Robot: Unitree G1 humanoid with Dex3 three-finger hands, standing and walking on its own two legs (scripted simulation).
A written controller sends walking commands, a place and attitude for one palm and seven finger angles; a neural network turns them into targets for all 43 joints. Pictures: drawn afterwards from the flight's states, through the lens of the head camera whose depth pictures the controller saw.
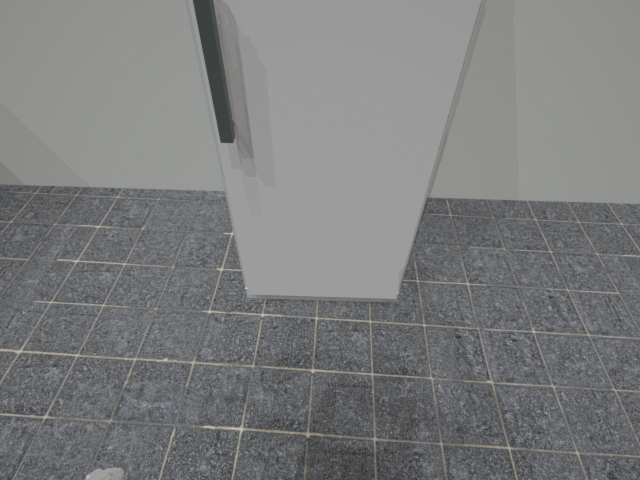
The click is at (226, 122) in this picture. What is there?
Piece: fridge door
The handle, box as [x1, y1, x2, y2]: [193, 0, 234, 142]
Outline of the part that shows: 193,0 221,142 232,142 234,138 234,124 231,118 212,0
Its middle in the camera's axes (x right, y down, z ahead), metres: -0.20 -0.34 +0.75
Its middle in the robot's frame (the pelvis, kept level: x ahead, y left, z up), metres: +0.80 +0.25 +0.15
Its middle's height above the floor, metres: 0.92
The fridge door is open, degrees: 0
